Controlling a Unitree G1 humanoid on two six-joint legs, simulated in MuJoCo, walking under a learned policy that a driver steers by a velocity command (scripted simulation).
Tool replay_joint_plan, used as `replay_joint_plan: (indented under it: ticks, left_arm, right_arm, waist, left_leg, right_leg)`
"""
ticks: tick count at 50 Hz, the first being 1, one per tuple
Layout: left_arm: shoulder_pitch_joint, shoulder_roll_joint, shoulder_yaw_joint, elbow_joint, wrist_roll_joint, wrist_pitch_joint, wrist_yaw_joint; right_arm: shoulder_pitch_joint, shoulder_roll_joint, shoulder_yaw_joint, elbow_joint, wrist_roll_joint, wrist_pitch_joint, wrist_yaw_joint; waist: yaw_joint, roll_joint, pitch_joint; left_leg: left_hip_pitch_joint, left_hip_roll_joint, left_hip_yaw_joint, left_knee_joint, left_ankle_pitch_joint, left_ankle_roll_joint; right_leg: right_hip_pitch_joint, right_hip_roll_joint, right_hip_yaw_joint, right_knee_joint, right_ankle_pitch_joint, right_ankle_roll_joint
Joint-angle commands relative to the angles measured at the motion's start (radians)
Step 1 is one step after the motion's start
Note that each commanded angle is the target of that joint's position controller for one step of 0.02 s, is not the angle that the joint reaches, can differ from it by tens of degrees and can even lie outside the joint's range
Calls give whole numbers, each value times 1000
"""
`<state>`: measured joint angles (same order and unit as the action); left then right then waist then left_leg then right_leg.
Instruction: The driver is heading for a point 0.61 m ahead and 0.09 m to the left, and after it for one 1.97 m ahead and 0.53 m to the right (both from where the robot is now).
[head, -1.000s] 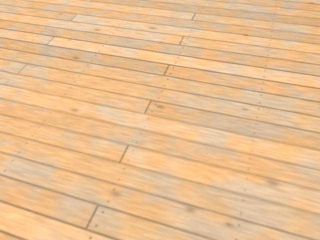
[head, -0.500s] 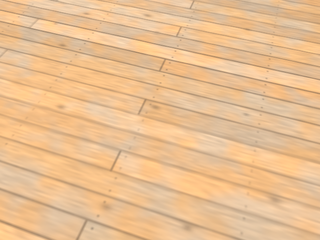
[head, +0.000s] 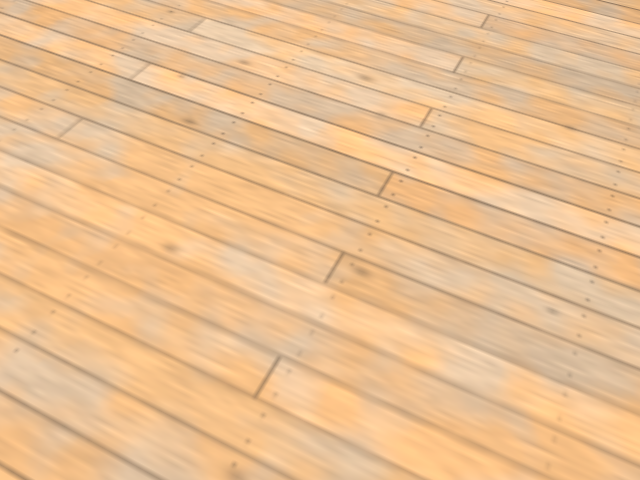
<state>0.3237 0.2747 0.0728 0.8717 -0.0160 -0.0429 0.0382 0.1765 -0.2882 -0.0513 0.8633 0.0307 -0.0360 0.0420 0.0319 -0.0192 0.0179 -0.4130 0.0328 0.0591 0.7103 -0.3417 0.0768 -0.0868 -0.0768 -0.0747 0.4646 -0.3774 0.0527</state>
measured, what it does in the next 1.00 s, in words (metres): walks ahead: left foot, then right foot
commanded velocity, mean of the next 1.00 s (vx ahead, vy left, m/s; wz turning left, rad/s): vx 0.46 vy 0.00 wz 0.23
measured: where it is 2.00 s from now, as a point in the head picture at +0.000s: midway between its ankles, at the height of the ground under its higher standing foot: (282, 262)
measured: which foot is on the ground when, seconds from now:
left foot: up 0.00-0.02, down 0.04-0.52, up 0.54-0.94, down 0.96-1.00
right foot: down 0.00-0.04, up 0.06-0.48, down 0.50-0.98, up 1.00-1.00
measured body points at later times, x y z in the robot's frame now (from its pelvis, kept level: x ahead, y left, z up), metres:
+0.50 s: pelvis +0.27 +0.04 -0.01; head +0.29 +0.06 +0.44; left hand +0.47 +0.32 -0.07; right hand +0.31 -0.25 -0.13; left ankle +0.06 +0.10 -0.73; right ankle +0.43 -0.03 -0.73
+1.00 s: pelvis +0.52 +0.15 +0.00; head +0.55 +0.17 +0.44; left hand +0.44 +0.42 -0.14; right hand +0.81 -0.01 -0.06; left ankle +0.59 +0.29 -0.73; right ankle +0.43 -0.03 -0.71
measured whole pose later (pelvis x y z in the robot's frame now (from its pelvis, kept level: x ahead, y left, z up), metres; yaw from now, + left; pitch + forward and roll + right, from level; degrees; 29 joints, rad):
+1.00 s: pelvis +0.52 +0.15 +0.00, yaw +12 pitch +2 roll -1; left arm 0.41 0.29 0.06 0.89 -0.02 -0.06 0.00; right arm 0.02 -0.26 -0.03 0.67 0.00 -0.10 0.01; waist 0.09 -0.01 0.02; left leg -0.45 0.02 -0.02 0.54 -0.12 0.02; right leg -0.14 0.01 0.10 0.64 -0.46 -0.01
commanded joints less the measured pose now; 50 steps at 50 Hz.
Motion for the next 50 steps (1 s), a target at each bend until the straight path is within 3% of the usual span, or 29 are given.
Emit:
replay_joint_plan:
  ticks: [1,2,3,4,5,6,7,9,14,18,22,24,25,26,27,28,29,30,31,32,34,37,39,42,45,47,48,49,50]
  left_arm:
    - [-125,157,37,-83,2,-13,-12]
    - [-136,108,22,-96,16,-18,-14]
    - [-163,9,-7,-172,33,-38,-14]
    - [-163,53,-4,-177,-11,-69,-19]
    - [-195,100,4,-183,-41,-91,-29]
    - [-203,121,7,-175,-26,-105,-30]
    - [-196,124,13,-159,5,-110,-27]
    - [-193,129,22,-154,25,-100,-34]
    - [-357,47,-5,-211,24,-86,-47]
    - [-467,52,-10,-258,4,-89,-65]
    - [-437,96,2,-256,7,-100,-71]
    - [-287,142,26,-217,12,-106,-63]
    - [-137,171,37,-192,23,-105,-57]
    - [17,245,57,-168,39,-101,-52]
    - [83,212,53,-116,17,-94,-66]
    - [23,138,31,-126,-3,-90,-67]
    - [-53,109,21,-139,2,-83,-62]
    - [-103,98,14,-136,14,-78,-62]
    - [-128,80,6,-134,25,-80,-61]
    - [-136,75,3,-129,31,-80,-61]
    - [-126,81,4,-111,18,-85,-62]
    - [-99,137,17,-93,3,-80,-55]
    - [-75,158,23,-83,-5,-70,-48]
    - [4,176,27,-55,-17,-57,-43]
    - [31,182,28,-43,-20,-43,-37]
    - [31,170,23,-41,-12,-32,-34]
    - [30,128,8,-49,-3,-32,-36]
    - [42,46,-20,-81,27,-34,-35]
    - [147,12,-29,-108,-16,-48,-33]
  right_arm:
    - [149,-85,-43,11,-7,6,3]
    - [265,-143,-70,27,0,10,-8]
    - [313,-283,-88,1,-4,-2,-18]
    - [292,-239,-68,-17,-15,-23,-12]
    - [240,-194,-56,-32,-18,-40,-14]
    - [191,-152,-45,-48,-16,-47,-14]
    - [139,-137,-38,-68,-18,-46,-16]
    - [118,-120,-29,-88,-23,-41,-26]
    - [185,-150,-42,-82,-9,-29,-64]
    - [249,-149,-47,-69,-2,-22,-70]
    - [263,-138,-55,-60,-6,-12,-79]
    - [250,-132,-54,-68,-18,-3,-74]
    - [227,-113,-43,-90,-27,-1,-68]
    - [337,-31,-18,-100,-31,-8,-61]
    - [416,-13,-4,-82,0,-17,-56]
    - [317,-114,-26,-92,16,-25,-55]
    - [194,-140,-31,-124,15,-30,-55]
    - [122,-126,-29,-144,-2,-36,-54]
    - [109,-118,-33,-148,-17,-37,-52]
    - [129,-96,-31,-144,-16,-35,-48]
    - [144,-54,-19,-140,-15,-28,-45]
    - [28,-30,-1,-185,-38,-38,-44]
    - [-49,-24,8,-201,-36,-49,-37]
    - [-138,-43,6,-223,-24,-58,-27]
    - [-161,-84,-7,-238,-17,-68,-23]
    - [-63,-118,-27,-211,-16,-74,-28]
    - [59,-163,-48,-187,-25,-77,-37]
    - [228,-241,-67,-171,-38,-71,-47]
    - [254,-277,-75,-147,-46,-56,-38]
  waist:
    - [-122,-39,-45]
    - [-181,106,-73]
    - [-158,414,-103]
    - [-154,275,-146]
    - [-136,196,-49]
    - [-112,106,-9]
    - [-83,57,9]
    - [-55,81,7]
    - [-79,77,33]
    - [-115,104,46]
    - [-89,126,32]
    - [-16,143,-68]
    - [58,135,-198]
    - [52,-58,-374]
    - [39,-298,-445]
    - [56,-168,-272]
    - [52,-74,-143]
    - [25,-10,-48]
    - [-5,-17,-28]
    - [-29,-39,-24]
    - [-47,-57,-20]
    - [-27,-41,14]
    - [-4,-34,23]
    - [28,-35,19]
    - [10,-54,9]
    - [-54,-60,-31]
    - [-115,-37,-108]
    - [-170,131,-274]
    - [-111,422,-354]
  left_leg:
    - [353,-114,114,-83,122,1]
    - [491,-42,-52,-166,67,56]
    - [603,241,-708,-425,-96,242]
    - [638,329,-933,-561,-274,320]
    - [601,331,-851,-537,-258,298]
    - [535,286,-723,-504,-137,252]
    - [455,240,-610,-494,-11,216]
    - [384,174,-476,-516,169,183]
    - [282,83,-302,-513,396,145]
    - [243,97,-343,-500,323,119]
    - [385,156,-389,-412,425,98]
    - [421,112,-353,-230,737,70]
    - [325,69,-327,-27,713,44]
    - [9,-52,-265,325,365,-19]
    - [-214,-131,-243,565,-217,-52]
    - [-315,-68,-272,638,-177,-42]
    - [-322,-26,-232,622,-92,-37]
    - [-302,10,-203,563,-37,-36]
    - [-260,47,-196,498,3,-35]
    - [-215,65,-187,462,17,-37]
    - [-192,83,-158,381,22,-48]
    - [-188,91,-124,159,145,-73]
    - [-127,60,-105,-1,270,-87]
    - [-58,18,-101,-119,377,-107]
    - [4,7,-122,-199,332,-90]
    - [171,-3,-101,-250,271,-59]
    - [357,48,-136,-250,251,-24]
    - [617,260,-343,-234,224,35]
    - [771,417,-763,-383,-45,165]
  right_leg:
    - [-239,-100,5,15,216,-123]
    - [-358,-53,-78,319,251,-62]
    - [-654,107,-22,694,-168,11]
    - [-770,102,159,830,-199,-14]
    - [-858,43,170,858,-120,-50]
    - [-830,4,167,808,-29,-73]
    - [-768,-22,168,720,44,-77]
    - [-658,-28,156,582,138,-64]
    - [-551,59,99,195,382,-4]
    - [-442,94,110,40,508,-5]
    - [-412,79,133,-8,446,-51]
    - [-212,112,79,-30,381,-106]
    - [40,36,138,20,369,-163]
    - [437,-193,485,40,266,-306]
    - [557,-327,860,-124,25,-391]
    - [428,-291,811,-178,-129,-342]
    - [273,-251,659,-197,-79,-304]
    - [117,-212,552,-228,51,-292]
    - [34,-179,481,-248,143,-283]
    - [-20,-155,437,-270,188,-280]
    - [-75,-141,371,-312,244,-295]
    - [-129,-118,305,-348,303,-307]
    - [-157,-84,252,-341,332,-284]
    - [-138,-93,258,-304,329,-263]
    - [-81,-124,320,-232,263,-228]
    - [-98,-99,317,-121,302,-193]
    - [-161,-36,276,56,316,-158]
    - [-326,49,188,391,57,-112]
    - [-613,124,150,665,-226,-83]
